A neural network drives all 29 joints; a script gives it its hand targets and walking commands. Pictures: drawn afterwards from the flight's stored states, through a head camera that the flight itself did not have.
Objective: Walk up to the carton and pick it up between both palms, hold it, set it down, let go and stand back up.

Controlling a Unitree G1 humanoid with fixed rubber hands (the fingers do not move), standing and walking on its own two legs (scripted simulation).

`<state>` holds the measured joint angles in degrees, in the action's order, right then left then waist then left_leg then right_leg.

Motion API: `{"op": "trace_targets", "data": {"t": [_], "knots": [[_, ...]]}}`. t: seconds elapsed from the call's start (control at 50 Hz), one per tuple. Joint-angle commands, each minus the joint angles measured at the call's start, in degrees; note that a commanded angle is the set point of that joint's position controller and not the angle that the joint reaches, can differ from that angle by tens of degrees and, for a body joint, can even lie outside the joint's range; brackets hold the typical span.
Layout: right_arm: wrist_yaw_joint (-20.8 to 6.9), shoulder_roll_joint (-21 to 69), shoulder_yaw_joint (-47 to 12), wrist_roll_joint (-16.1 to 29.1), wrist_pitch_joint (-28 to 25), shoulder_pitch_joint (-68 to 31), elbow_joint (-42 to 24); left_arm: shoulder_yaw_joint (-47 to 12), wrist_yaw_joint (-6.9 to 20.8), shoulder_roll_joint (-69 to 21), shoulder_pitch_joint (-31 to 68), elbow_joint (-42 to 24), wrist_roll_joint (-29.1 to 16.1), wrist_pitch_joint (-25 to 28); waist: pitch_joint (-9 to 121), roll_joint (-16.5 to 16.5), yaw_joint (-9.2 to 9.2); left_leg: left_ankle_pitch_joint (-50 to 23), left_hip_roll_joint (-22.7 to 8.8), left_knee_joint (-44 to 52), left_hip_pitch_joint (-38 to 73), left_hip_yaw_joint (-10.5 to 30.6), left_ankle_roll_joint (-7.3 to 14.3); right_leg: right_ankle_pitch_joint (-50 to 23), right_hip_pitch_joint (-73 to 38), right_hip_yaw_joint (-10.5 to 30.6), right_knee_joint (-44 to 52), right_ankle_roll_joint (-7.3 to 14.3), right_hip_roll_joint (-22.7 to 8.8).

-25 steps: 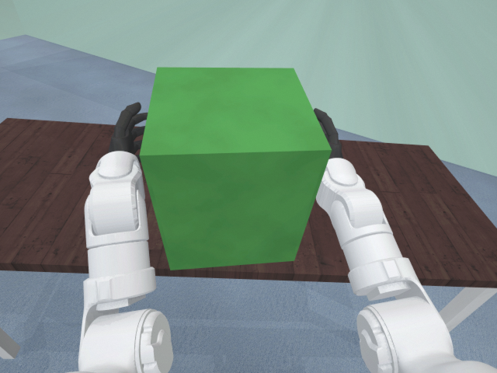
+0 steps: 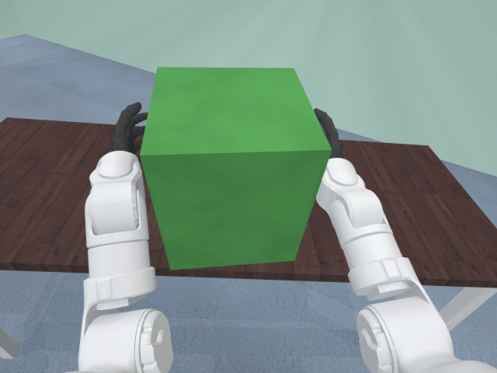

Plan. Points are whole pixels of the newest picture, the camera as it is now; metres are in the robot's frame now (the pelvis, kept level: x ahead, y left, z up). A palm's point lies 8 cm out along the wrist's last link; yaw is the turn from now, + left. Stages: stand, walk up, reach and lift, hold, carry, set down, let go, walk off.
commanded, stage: hold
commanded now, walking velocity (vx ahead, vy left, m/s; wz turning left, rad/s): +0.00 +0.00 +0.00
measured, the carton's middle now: (230, 171) +0.37 +0.01 +0.17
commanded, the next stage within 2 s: set down in 0.42 s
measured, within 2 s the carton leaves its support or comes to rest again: neither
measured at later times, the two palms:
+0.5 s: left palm (126, 155) +0.36 +0.16 +0.21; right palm (328, 158) +0.36 -0.14 +0.21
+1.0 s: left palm (128, 168) +0.39 +0.17 +0.16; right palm (311, 173) +0.38 -0.13 +0.15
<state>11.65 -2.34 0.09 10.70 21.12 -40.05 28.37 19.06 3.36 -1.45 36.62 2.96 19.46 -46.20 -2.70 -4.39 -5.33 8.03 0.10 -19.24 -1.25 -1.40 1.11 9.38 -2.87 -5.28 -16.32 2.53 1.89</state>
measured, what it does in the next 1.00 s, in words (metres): stands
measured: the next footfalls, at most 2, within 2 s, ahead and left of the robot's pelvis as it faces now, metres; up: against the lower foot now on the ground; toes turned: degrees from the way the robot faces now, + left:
none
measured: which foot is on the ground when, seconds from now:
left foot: down 0.00-1.00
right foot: down 0.00-1.00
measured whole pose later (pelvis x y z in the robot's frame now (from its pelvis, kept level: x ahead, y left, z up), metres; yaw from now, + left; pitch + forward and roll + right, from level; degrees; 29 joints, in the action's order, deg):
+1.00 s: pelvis +0.02 +0.00 +0.00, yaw +1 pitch -10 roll +0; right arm 9.4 2.3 7.7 -0.3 -0.8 -34.5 36.8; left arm 19.0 4.6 -2.5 35.0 14.1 19.9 -27.9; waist -6.6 -5.2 -2.4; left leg 9.2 0.8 -18.5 1.1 -0.6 1.2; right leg 10.8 -5.8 -6.5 -15.3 2.3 1.3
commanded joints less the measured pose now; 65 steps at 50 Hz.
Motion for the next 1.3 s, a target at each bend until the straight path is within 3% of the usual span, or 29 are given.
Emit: {"op": "trace_targets", "data": {"t": [0.0, 0.4, 0.46, 0.54, 0.64, 0.74, 0.84, 0.94, 1.0, 1.16, 1.28], "knots": [[-5.37, 31.09, -17.57, 4.58, -3.49, -44.63, -19.11, -28.85, 7.49, -27.63, 35.26, -4.5, -9.13, 3.12, 21.59, 5.87, -0.67, -10.05, 1.0, 1.78, 7.78, -0.57, -1.19, -7.85, -0.49, 0.36, 2.35, -4.8, 0.6], [-5.25, 31.32, -17.86, 4.7, -3.44, -44.67, -19.48, -28.94, 7.54, -27.65, 35.26, -4.64, -9.24, 3.17, 21.78, 5.71, -0.66, -10.02, 1.09, 1.73, 7.79, -0.59, -1.11, -8.46, -0.65, 0.49, 2.33, -4.9, 0.52], [-5.53, 31.26, -17.52, 5.32, -4.03, -48.4, -20.58, -30.85, 7.0, -28.3, 38.82, -4.52, -10.82, 4.36, 24.46, 7.05, -0.48, -11.03, 1.04, 0.85, 9.88, 0.37, -1.38, -9.77, 0.48, 0.23, 2.18, -4.98, 0.59], [-6.04, 31.15, -14.9, 2.27, -6.38, -48.57, -17.94, -28.12, 7.29, -27.54, 39.05, -0.47, -9.66, 6.88, 23.01, 5.67, 0.04, -6.66, 1.09, 2.08, 8.7, 0.01, -0.61, -7.33, 0.85, 0.07, 2.62, -5.21, 0.03], [-7.59, 29.39, -8.43, -4.79, -12.8, -45.25, -11.05, -21.09, 9.63, -24.79, 36.42, 6.5, -5.72, 11.6, 18.36, 4.1, 1.35, 1.08, 0.99, 5.36, 5.83, -1.68, 0.8, -2.77, -0.88, -0.84, 3.22, -5.26, -1.24], [-8.64, 27.43, -4.45, -10.28, -18.6, -39.91, -5.32, -16.91, 11.62, -23.47, 32.15, 11.84, -2.42, 15.44, 12.1, 3.53, 1.9, 2.71, 0.8, 6.9, 4.53, -3.04, 1.15, -0.74, -2.52, -1.88, 3.84, -4.96, -1.64], [-8.56, 26.27, -5.03, -11.99, -23.93, -38.9, -5.93, -19.46, 11.42, -24.76, 31.59, 10.69, -2.84, 18.15, 13.21, 3.83, 1.79, -4.43, 0.38, 5.03, 6.96, -3.35, -0.2, -4.21, -2.32, -2.98, 3.54, -4.83, -1.32], [-7.78, 26.39, -10.86, -10.14, -29.35, -42.15, -12.68, -28.25, 8.76, -28.21, 33.0, 5.51, -7.07, 21.89, 25.42, 5.34, 1.01, -22.11, 0.14, -0.89, 14.43, -2.08, -3.05, -17.12, -3.7, -3.58, 1.82, -4.59, -0.26], [-7.29, 26.98, -14.12, -8.83, -30.34, -41.55, -14.41, -32.11, 7.03, -29.22, 33.62, 3.31, -8.88, 23.81, 30.19, 5.88, 0.42, -27.49, 0.22, -2.81, 15.89, -1.04, -3.84, -23.02, -4.77, -3.09, 0.9, -4.7, -0.12], [-7.22, 26.6, -13.84, -8.21, -27.91, -35.99, -8.92, -28.57, 6.66, -26.44, 30.5, 6.54, -6.57, 23.07, 25.78, 5.31, 1.66, -19.62, 0.69, -0.33, 9.15, -0.91, -2.77, -24.08, -7.49, -1.56, 0.14, -5.54, -1.34], [-7.52, 25.91, -11.89, -7.96, -27.25, -36.1, -6.86, -24.93, 7.42, -25.74, 28.97, 9.19, -5.04, 21.99, 22.34, 5.37, 2.8, -19.0, 0.69, 0.28, 7.75, -1.29, -2.74, -24.62, -7.91, -1.55, 0.03, -5.61, -1.27]]}}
